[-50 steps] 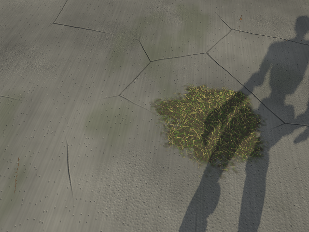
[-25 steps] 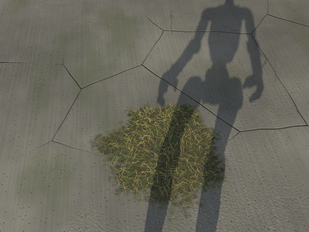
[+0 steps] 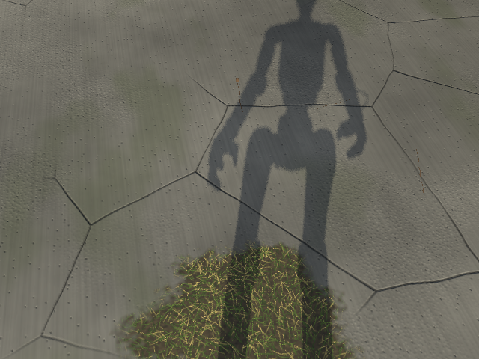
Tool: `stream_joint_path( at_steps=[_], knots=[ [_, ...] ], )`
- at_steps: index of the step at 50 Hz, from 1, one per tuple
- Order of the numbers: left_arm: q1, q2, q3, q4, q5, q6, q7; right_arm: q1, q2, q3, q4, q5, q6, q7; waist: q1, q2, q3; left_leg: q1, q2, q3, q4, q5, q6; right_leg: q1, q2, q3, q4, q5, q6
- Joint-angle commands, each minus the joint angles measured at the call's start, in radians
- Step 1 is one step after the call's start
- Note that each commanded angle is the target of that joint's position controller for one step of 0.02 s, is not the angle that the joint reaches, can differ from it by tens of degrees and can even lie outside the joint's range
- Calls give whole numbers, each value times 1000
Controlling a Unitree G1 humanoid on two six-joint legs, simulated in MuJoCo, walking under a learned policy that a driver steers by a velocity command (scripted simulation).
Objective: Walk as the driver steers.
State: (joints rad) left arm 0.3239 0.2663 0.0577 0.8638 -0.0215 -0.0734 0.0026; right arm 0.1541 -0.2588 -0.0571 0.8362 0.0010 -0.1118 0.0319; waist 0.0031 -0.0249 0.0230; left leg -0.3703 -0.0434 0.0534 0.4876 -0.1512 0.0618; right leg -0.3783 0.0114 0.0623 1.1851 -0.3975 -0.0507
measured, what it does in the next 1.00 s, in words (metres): walks ahead: right foot, then left foot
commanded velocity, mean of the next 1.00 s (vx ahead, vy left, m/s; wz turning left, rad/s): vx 0.50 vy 0.00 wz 0.10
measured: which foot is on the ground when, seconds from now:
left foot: down 0.00-0.40, up 0.42-0.94, down 0.96-1.00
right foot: up 0.00-0.38, down 0.40-0.96, up 0.98-1.00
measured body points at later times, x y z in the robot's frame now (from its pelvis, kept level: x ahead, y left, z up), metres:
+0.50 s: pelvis +0.29 -0.05 +0.00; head +0.32 -0.06 +0.45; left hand +0.46 +0.20 -0.09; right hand +0.31 -0.33 -0.14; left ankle +0.14 +0.09 -0.65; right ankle +0.36 -0.14 -0.73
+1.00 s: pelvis +0.56 +0.01 -0.02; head +0.60 +0.02 +0.43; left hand +0.56 +0.29 -0.15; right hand +0.79 -0.22 -0.11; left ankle +0.65 +0.10 -0.73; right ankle +0.39 -0.15 -0.68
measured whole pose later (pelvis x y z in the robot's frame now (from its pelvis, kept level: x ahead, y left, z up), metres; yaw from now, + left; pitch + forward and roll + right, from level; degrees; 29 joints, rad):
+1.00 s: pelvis +0.56 +0.01 -0.02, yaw +10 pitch +3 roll -1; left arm 0.30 0.28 0.06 0.89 0.00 -0.06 0.02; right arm 0.10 -0.28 -0.06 0.75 0.02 -0.07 0.05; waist 0.03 0.01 0.03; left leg -0.53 -0.03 0.03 0.63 -0.16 0.10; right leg -0.11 -0.04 -0.08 0.86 -0.51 0.02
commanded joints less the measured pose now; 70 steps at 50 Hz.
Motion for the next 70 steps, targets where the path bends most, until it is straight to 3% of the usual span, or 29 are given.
stream_joint_path(
  at_steps=[1,4,10,15,18,20,21,22,23,24,25,26,30,37,43,45,47,48,49,50,51,53,55,58,61,65,68,69,70],
  knots=[
    [-30,102,30,-92,10,-13,6,39,-89,-13,-30,-13,-5,0,-5,97,-40,213,278,-366,-302,-17,174,-254,-132,32,-24,94,4],
    [-44,68,22,-101,16,0,11,66,-127,-21,-10,-4,-12,-6,7,99,-28,175,264,-263,-348,141,192,-270,-153,4,-139,163,35],
    [-245,32,4,-152,15,-14,-2,156,-160,-27,27,14,7,-27,-57,79,0,213,203,-114,-358,223,138,-241,-116,-51,-523,487,54],
    [-375,46,0,-205,3,-25,-29,241,-172,-30,67,20,32,-29,-95,90,36,375,274,-145,-295,226,131,-277,-83,-57,-654,438,30],
    [-321,87,14,-204,4,-33,-40,219,-196,-38,70,22,48,-37,-36,119,-2,443,300,-150,-189,426,102,-169,-49,-75,-699,326,-13],
    [-51,169,55,-126,15,-34,-29,190,-170,-26,55,17,54,-40,95,95,-180,328,216,-77,126,577,51,243,-45,-79,-703,377,-77],
    [99,262,77,-104,35,-30,-21,251,-94,0,24,-1,40,-38,109,-64,-342,-11,111,-20,496,258,-7,639,-290,250,-669,373,-195],
    [137,259,73,-85,21,-23,-25,316,-35,21,37,2,17,-29,89,-250,-445,-274,-12,-106,725,-429,-32,809,-421,621,-806,223,-292],
    [113,177,49,-89,11,-20,-24,228,-142,-6,27,30,2,-21,114,-160,-342,-387,49,-174,819,-423,-18,745,-382,572,-846,108,-248],
    [29,154,39,-102,8,-18,-21,143,-164,-11,-2,41,-6,-18,95,-112,-202,-425,99,-137,805,-324,-9,593,-350,432,-874,150,-212],
    [-38,134,31,-112,17,-17,-22,103,-155,-12,-8,29,-6,-22,66,-42,-129,-389,139,-117,754,-238,-12,448,-312,340,-908,224,-197],
    [-84,107,23,-118,26,-20,-25,101,-145,-17,-7,18,3,-25,29,-36,-81,-336,168,-118,699,-184,-18,337,-277,269,-946,292,-187],
    [-102,115,27,-95,23,-40,-27,128,-90,-11,-4,9,43,-32,-29,-52,-42,-266,196,-111,585,-82,-53,190,-238,135,-1043,394,-202],
    [-27,153,36,-38,27,-35,-1,-72,-58,2,-61,16,39,-14,39,-28,16,-287,160,-82,219,256,-59,244,-211,-68,-1083,424,-142],
    [20,168,46,9,12,-6,8,-181,-68,3,-138,20,39,20,67,-27,51,-348,126,-60,104,137,-4,468,-289,-129,-996,529,-104],
    [-10,193,54,0,9,8,17,-139,-93,-10,-147,17,40,29,30,-54,11,-253,78,-4,101,34,27,498,-292,-163,-883,815,-76],
    [-32,197,52,-15,11,27,31,92,-165,-55,-97,17,44,24,-92,-41,-126,74,-11,47,53,41,78,429,-234,-229,-558,1039,-26],
    [-14,169,36,-42,30,23,38,259,-258,-89,-68,16,50,7,-148,81,-239,388,129,-187,52,82,147,184,-189,-245,-239,768,17],
    [90,22,-12,-82,54,-12,15,257,-339,-99,-71,26,47,6,-42,317,-341,731,359,-750,-62,-77,346,-267,37,-146,95,-126,80],
    [-3,114,4,-80,15,-52,-3,297,-250,-75,-83,24,45,4,-117,207,-402,788,370,-855,-168,-176,337,-391,17,36,191,-177,59],
    [-92,149,13,-109,-17,-74,-12,255,-207,-65,-84,17,40,0,-125,168,-262,694,339,-707,-175,-113,290,-466,-31,33,184,-91,37],
    [-146,145,17,-117,18,-83,1,127,-159,-50,-120,12,40,-5,-53,32,-123,398,267,-509,-194,81,240,-369,-103,19,23,37,36],
    [-107,145,26,-114,28,-54,5,56,-129,-37,-152,-9,42,-12,9,59,-86,230,242,-404,-217,386,235,-246,-125,9,-41,55,60],
    [-94,95,16,-119,36,-23,15,69,-162,-45,-142,-6,39,-27,29,66,-79,127,203,-252,-213,688,219,-191,-103,-33,-193,138,100],
    [-167,66,3,-134,36,-19,10,92,-162,-44,-128,6,53,-42,-5,94,-100,115,139,-157,-195,671,155,-118,-66,-57,-426,376,99],
    [-255,82,5,-156,30,-27,-10,136,-150,-34,-97,3,69,-51,-51,112,-103,199,167,-197,-164,523,127,-80,-37,-37,-599,514,79],
    [-237,116,18,-154,44,-35,-19,120,-139,-28,-84,0,75,-50,-29,112,-94,273,202,-259,-67,500,113,-65,-33,-24,-678,433,37],
    [-194,117,21,-139,50,-40,-19,102,-130,-24,-82,4,77,-51,2,104,-100,274,182,-257,-10,487,93,-2,-27,-35,-749,492,17],
    [-158,147,28,-130,60,-45,-14,120,-119,-21,-83,-3,73,-50,7,65,-132,247,126,-238,69,441,54,119,-69,-1,-773,778,-11]
  ],
)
